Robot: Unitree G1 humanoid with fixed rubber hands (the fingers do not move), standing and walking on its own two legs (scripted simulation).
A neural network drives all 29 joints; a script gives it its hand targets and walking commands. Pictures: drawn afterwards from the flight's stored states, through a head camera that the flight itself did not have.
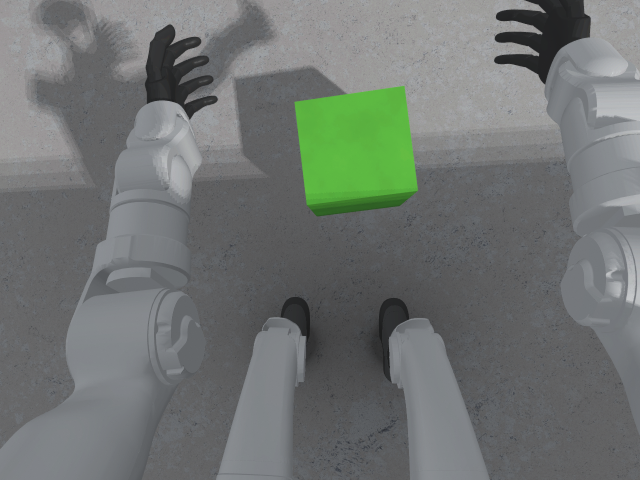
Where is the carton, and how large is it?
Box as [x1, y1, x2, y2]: [295, 86, 417, 215]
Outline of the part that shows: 404,86 295,102 307,205 316,215 395,206 402,203 417,190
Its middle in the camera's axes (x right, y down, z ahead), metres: +0.07 -0.18 +0.85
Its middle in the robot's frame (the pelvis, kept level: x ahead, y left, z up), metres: +0.55 -0.01 -0.53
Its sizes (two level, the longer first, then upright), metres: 0.210 0.200 0.250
